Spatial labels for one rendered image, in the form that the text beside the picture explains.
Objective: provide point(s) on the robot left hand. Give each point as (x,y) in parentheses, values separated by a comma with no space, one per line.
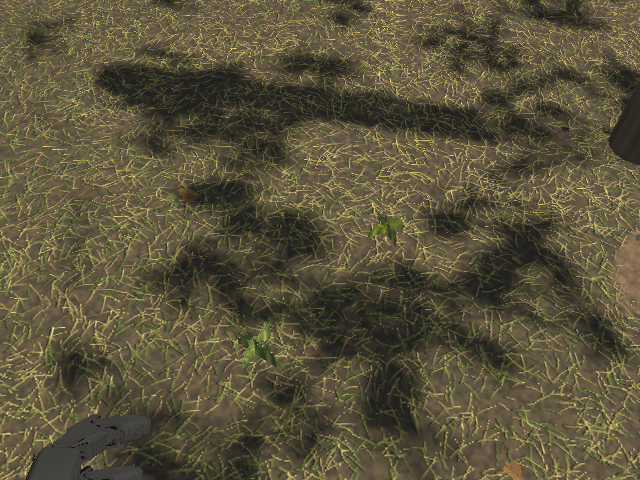
(85,440)

